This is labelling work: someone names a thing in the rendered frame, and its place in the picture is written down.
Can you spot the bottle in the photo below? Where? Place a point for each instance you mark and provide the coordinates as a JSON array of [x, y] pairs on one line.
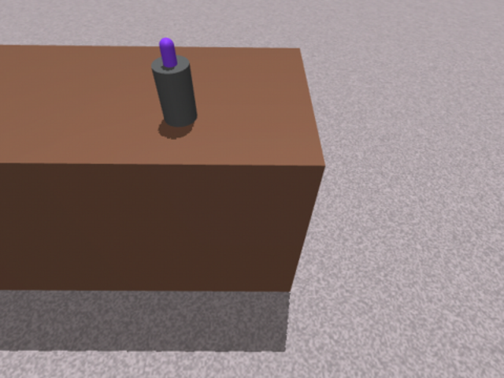
[[172, 76]]

